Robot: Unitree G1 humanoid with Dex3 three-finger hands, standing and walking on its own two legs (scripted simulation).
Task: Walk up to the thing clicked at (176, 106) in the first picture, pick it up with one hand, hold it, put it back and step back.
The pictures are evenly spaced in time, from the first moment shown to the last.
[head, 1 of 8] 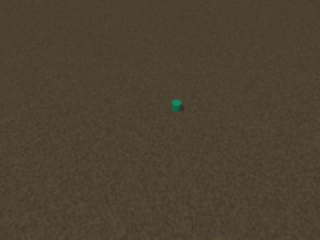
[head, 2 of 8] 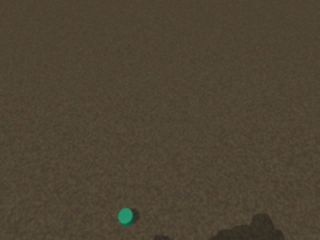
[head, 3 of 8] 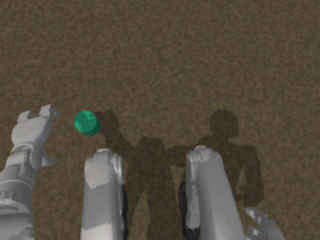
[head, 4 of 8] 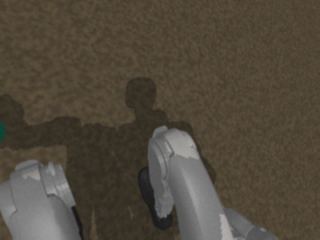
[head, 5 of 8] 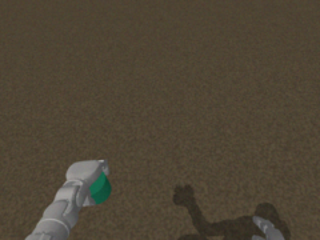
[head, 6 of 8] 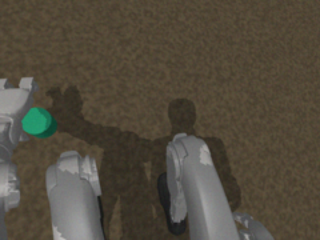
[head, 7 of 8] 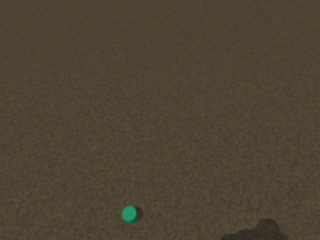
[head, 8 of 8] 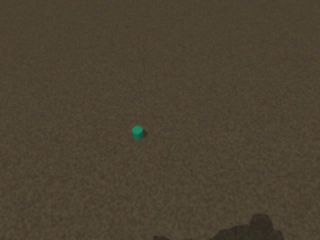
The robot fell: no
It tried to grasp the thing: yes
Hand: left
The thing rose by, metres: 0.66
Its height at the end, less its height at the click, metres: +0.00
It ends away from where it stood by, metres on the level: 0.01
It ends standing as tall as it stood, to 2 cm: yes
